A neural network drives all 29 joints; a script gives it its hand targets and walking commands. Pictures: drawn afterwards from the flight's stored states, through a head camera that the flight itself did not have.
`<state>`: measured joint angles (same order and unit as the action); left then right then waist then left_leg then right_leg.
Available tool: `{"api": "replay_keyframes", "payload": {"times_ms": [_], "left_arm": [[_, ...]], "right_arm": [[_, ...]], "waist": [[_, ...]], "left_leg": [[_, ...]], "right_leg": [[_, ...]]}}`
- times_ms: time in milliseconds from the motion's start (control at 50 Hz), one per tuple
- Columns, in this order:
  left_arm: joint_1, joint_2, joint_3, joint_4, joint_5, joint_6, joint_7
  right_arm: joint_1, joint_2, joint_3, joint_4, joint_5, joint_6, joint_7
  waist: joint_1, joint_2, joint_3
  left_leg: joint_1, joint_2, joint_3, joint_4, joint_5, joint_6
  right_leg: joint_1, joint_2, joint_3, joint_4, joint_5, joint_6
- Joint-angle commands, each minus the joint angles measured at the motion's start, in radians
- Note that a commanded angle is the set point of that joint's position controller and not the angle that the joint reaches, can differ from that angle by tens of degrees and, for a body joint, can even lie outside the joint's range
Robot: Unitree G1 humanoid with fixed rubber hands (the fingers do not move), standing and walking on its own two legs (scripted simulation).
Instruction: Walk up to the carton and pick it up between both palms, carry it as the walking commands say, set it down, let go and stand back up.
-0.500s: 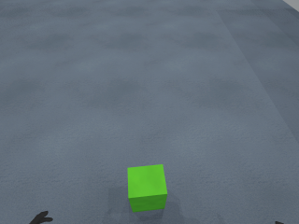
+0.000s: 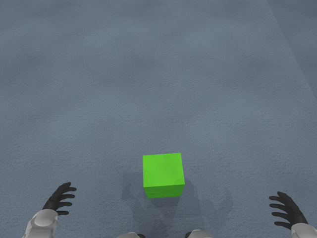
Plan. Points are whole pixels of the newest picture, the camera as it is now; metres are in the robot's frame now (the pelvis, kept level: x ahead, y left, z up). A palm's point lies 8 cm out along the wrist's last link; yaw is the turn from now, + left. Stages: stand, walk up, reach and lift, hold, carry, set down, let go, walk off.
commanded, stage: reach and lift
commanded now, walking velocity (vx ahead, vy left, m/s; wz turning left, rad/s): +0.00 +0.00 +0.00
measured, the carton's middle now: (163, 177) +0.43 -0.01 -0.62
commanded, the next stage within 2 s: none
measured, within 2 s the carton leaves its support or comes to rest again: neither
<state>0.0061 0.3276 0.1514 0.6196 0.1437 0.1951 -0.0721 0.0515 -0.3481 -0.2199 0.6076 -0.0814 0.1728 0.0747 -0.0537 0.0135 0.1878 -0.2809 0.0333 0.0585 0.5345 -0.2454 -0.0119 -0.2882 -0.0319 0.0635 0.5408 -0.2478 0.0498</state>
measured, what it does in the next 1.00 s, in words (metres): lowers itself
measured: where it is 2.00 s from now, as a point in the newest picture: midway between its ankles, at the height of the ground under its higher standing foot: outside the picture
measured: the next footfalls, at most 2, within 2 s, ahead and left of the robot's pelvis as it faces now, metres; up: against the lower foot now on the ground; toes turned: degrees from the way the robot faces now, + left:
none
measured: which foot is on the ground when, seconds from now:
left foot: down 0.00-1.00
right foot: down 0.00-1.00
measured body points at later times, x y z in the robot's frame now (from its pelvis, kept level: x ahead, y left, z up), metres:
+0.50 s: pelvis +0.01 -0.01 -0.03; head +0.15 +0.00 +0.39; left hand +0.28 +0.25 -0.14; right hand +0.24 -0.30 -0.13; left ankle +0.02 +0.13 -0.73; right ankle +0.03 -0.15 -0.73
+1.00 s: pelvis -0.04 -0.01 -0.09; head +0.20 +0.00 +0.29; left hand +0.38 +0.21 -0.20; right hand +0.38 -0.22 -0.19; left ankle +0.02 +0.13 -0.73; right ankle +0.03 -0.15 -0.73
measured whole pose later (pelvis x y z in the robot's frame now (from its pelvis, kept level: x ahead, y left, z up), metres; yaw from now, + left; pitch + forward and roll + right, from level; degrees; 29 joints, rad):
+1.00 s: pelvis -0.04 -0.01 -0.09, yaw +2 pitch +33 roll +0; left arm -0.73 0.22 0.21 0.79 0.02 0.14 0.02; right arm -0.69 -0.21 -0.24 0.77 0.02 0.12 0.00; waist -0.03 0.01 -0.03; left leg -1.28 0.01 -0.03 1.02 -0.32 -0.03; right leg -1.26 -0.01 0.04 1.02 -0.33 0.05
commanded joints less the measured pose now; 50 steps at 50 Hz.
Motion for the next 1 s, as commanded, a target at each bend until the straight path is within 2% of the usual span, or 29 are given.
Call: {"api": "replay_keyframes", "payload": {"times_ms": [0,80,180,260,360,420,520,640,740,880,980], "left_arm": [[0.019,0.126,0.053,-0.104,-0.006,0.022,0.012],[0.008,0.073,0.037,-0.131,-0.038,-0.014,0.023],[-0.058,0.059,0.031,-0.124,-0.052,-0.052,0.042],[-0.088,0.058,0.022,-0.097,-0.052,-0.068,0.059],[-0.137,0.063,0.017,-0.071,-0.061,-0.084,0.069],[-0.210,0.073,0.023,-0.063,-0.074,-0.091,0.064],[-0.372,0.076,0.030,-0.034,-0.098,-0.077,0.049],[-0.511,0.072,0.054,0.003,-0.111,-0.055,0.042],[-0.648,0.060,0.062,0.017,-0.119,-0.053,0.050],[-0.832,0.012,0.063,0.048,-0.125,-0.067,0.079],[-0.955,-0.013,0.076,0.085,-0.116,-0.082,0.105]], "right_arm": [[0.045,-0.178,-0.069,-0.067,-0.003,0.017,0.000],[0.017,-0.131,-0.045,-0.066,0.030,-0.024,0.004],[-0.023,-0.111,-0.036,-0.081,0.067,-0.062,0.000],[-0.029,-0.102,-0.033,-0.064,0.090,-0.077,-0.011],[-0.062,-0.066,-0.017,-0.040,0.110,-0.096,-0.024],[-0.133,-0.046,-0.002,-0.054,0.119,-0.100,-0.035],[-0.299,-0.035,0.014,-0.079,0.119,-0.074,-0.052],[-0.463,-0.012,0.024,-0.080,0.109,-0.040,-0.068],[-0.625,0.002,0.008,-0.050,0.102,-0.036,-0.079],[-0.810,0.022,-0.027,0.034,0.098,-0.057,-0.082],[-0.945,0.016,-0.054,0.086,0.094,-0.083,-0.081]], "waist": [[-0.011,-0.052,-0.244],[-0.020,-0.043,-0.311],[-0.014,0.000,-0.398],[-0.015,0.024,-0.477],[-0.018,0.029,-0.563],[-0.016,0.024,-0.604],[-0.017,0.007,-0.649],[0.004,-0.016,-0.711],[0.007,-0.010,-0.783],[0.003,0.008,-0.892],[0.012,0.021,-0.964]], "left_leg": [[0.183,-0.092,0.020,-0.047,-0.004,-0.038],[0.101,-0.082,-0.003,0.021,0.159,-0.041],[-0.011,-0.075,-0.034,0.099,0.269,-0.045],[-0.071,-0.077,-0.052,0.150,0.323,-0.040],[-0.164,-0.081,-0.056,0.197,0.330,-0.030],[-0.236,-0.085,-0.048,0.221,0.283,-0.025],[-0.342,-0.084,-0.036,0.267,0.133,-0.017],[-0.426,-0.083,-0.024,0.310,0.048,-0.020],[-0.458,-0.085,-0.019,0.348,0.044,-0.031],[-0.501,-0.091,-0.025,0.398,0.104,-0.039],[-0.536,-0.095,-0.031,0.428,0.135,-0.038]], "right_leg": [[-0.056,0.122,-0.136,-0.085,0.036,0.003],[-0.056,0.122,-0.127,-0.007,0.197,0.002],[-0.141,0.113,-0.121,0.083,0.292,0.002],[-0.219,0.103,-0.114,0.137,0.345,0.002],[-0.303,0.091,-0.096,0.179,0.384,0.005],[-0.338,0.085,-0.089,0.200,0.363,0.010],[-0.404,0.079,-0.087,0.235,0.228,0.012],[-0.462,0.080,-0.094,0.272,0.129,0.017],[-0.530,0.085,-0.105,0.313,0.091,0.017],[-0.645,0.095,-0.119,0.365,0.101,0.007],[-0.734,0.099,-0.127,0.395,0.106,0.003]]}}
